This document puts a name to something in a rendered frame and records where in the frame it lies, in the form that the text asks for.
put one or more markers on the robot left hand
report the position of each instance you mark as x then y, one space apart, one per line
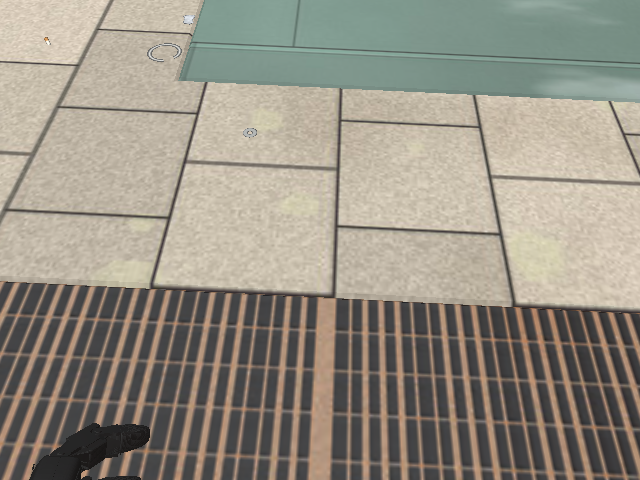
88 447

